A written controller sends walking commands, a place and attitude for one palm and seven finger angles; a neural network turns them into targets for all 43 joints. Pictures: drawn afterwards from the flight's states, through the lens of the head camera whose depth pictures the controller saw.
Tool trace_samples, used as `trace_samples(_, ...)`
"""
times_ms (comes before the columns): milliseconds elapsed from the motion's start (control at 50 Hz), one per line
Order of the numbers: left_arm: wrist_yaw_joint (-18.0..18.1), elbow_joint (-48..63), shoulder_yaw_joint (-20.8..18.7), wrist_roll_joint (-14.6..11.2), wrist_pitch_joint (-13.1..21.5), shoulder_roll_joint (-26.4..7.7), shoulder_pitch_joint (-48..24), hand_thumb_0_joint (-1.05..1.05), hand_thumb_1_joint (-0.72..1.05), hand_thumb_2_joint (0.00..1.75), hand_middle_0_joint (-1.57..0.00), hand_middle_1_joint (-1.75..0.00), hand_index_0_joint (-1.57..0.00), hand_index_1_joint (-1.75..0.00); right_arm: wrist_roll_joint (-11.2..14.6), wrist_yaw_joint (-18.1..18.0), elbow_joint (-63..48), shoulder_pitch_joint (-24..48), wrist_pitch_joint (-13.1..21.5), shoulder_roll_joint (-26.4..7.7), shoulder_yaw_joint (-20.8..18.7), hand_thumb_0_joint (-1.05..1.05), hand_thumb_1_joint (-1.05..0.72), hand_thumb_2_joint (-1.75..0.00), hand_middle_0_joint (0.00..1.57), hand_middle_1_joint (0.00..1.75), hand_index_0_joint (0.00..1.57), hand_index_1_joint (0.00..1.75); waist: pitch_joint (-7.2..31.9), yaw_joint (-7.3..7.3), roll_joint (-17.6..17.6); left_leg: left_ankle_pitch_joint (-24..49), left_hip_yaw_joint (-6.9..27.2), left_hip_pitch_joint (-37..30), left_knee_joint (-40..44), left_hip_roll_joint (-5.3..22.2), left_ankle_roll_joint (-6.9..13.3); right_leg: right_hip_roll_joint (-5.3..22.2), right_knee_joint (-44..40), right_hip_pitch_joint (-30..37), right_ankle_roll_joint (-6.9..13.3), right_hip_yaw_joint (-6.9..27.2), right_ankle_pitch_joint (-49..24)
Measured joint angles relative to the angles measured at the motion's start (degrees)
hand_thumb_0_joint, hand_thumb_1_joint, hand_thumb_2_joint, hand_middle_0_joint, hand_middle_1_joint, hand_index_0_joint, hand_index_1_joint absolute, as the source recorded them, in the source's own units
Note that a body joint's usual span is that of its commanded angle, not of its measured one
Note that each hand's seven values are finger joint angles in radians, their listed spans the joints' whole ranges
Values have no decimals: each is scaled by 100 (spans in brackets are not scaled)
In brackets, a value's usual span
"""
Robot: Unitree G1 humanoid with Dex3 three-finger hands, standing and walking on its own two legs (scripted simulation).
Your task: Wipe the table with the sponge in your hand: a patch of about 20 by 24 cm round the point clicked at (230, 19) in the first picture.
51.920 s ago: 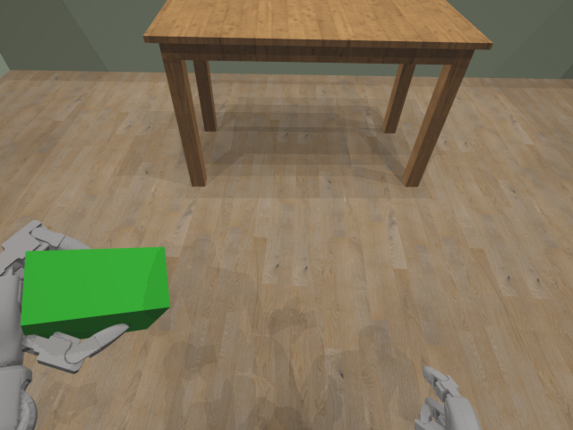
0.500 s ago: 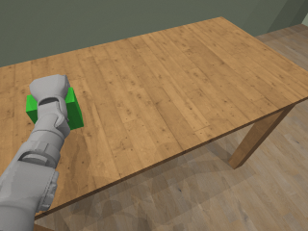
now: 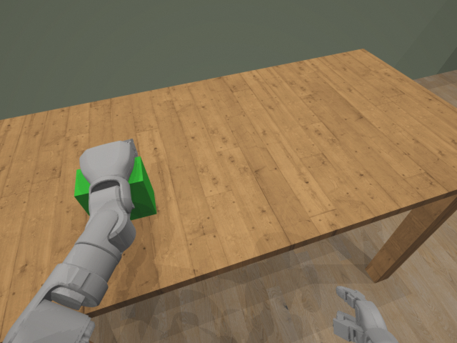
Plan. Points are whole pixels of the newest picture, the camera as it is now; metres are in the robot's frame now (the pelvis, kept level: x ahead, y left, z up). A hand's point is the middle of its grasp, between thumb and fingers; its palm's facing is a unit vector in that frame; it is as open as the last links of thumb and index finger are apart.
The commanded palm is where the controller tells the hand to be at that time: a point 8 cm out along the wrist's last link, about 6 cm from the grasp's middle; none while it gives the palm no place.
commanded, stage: wipe back along the third lane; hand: left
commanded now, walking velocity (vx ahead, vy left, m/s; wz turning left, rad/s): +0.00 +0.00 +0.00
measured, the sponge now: (122, 198) +0.37 +0.26 +0.03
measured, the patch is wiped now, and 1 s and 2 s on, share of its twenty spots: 1.00 1.00 1.00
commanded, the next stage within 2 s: slide back across to the middle lane in 0.78 s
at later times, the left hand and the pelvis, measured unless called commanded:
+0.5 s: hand (126, 201) +0.33 +0.22 +0.09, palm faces +0.06 -0.04 -1.00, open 10.2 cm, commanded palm +0.28 +0.20 +0.11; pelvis -0.02 -0.01 +0.00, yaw -1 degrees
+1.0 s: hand (128, 215) +0.30 +0.21 +0.09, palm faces +0.09 -0.08 -0.99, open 10.2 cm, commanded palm +0.25 +0.21 +0.12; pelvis -0.02 -0.02 +0.00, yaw -2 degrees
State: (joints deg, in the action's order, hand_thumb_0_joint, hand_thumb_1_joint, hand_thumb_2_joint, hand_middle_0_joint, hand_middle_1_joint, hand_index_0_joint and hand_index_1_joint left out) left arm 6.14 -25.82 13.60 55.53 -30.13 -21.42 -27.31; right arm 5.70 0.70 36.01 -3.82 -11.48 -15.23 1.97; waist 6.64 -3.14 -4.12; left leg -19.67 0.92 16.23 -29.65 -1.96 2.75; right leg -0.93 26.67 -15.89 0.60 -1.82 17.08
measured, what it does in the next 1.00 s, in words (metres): stands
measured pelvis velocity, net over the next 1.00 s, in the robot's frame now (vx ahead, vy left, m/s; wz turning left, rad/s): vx -0.02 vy -0.02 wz -0.04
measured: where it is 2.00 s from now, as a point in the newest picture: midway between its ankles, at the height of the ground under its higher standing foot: outside the picture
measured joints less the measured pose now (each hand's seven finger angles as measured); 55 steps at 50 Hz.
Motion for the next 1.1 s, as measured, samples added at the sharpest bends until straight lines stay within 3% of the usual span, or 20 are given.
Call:
trace_samples(360, -9, 870, 11, 11, -231, 19, 777, 0, -48, 102, -66, -140, -68, -143, 13, 26, 56, -253, 2, -73, 28, 1, -91, -89, 20, 30, 20, 30, -90, 68, -65, 56, -98, -176, 3, 38, -43, -36, 123, 83, 42, 94, -25)
trace_samples(620, 14, 1128, 200, 53, -446, 163, 1012, 0, -48, 102, -66, -140, -68, -143, 34, 44, 41, -79, 36, -82, 7, 1, -91, -89, 19, 29, 20, 30, -129, -3, -100, 137, -119, -259, 46, 56, -90, -52, 196, 104, 97, 113, -51)
trace_samples(940, 73, 1696, 37, -35, -370, 121, 1592, 0, -48, 102, -65, -141, -67, -143, 36, 37, -35, 218, 91, -42, 75, 1, -91, -89, 20, 30, 20, 30, -162, -66, -76, 134, -174, -455, 102, 144, -172, -143, 199, 243, 174, 169, -50)
trace_samples(1100, -50, 2158, -239, -231, -176, -68, 2037, 0, -49, 102, -66, -140, -69, -142, -13, -14, -20, 195, 99, -58, 57, 1, -91, -89, 20, 30, 20, 30, -220, -41, -98, 165, -260, -631, 217, 176, -187, -180, 136, 364, 186, 258, -88)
